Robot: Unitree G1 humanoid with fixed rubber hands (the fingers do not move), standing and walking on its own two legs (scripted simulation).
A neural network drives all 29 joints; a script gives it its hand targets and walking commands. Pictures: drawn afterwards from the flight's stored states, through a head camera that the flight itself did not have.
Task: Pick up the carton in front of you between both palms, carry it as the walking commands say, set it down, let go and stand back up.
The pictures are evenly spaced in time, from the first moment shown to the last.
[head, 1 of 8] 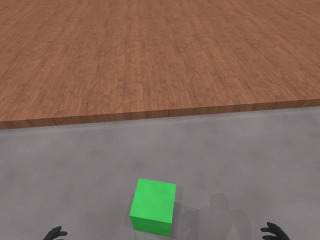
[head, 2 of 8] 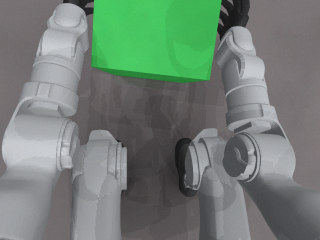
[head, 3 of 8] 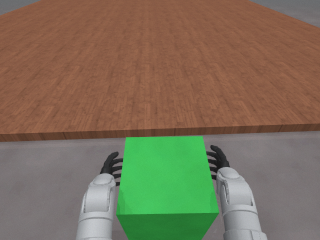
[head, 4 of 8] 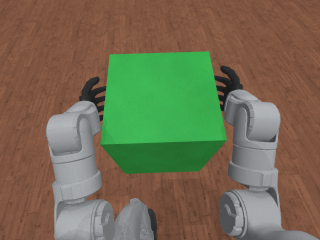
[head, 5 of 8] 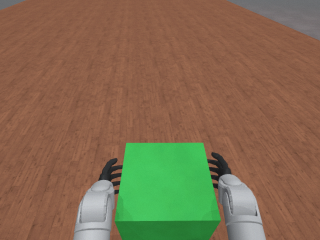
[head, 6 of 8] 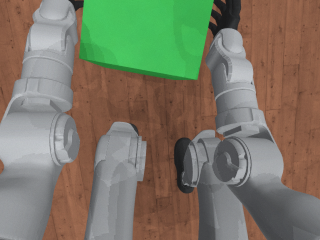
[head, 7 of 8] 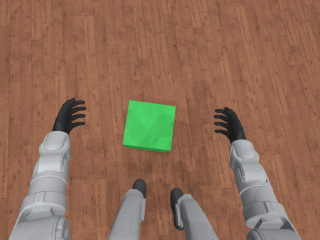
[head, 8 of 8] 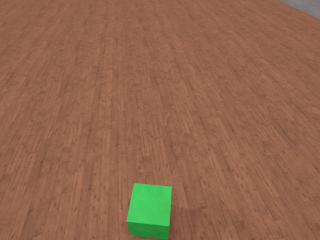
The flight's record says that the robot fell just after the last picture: no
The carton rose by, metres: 0.86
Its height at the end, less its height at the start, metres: +0.10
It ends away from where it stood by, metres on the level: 2.47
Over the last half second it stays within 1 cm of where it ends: yes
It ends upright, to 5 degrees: yes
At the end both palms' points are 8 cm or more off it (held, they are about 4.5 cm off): yes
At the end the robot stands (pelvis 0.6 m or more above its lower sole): yes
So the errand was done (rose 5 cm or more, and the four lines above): yes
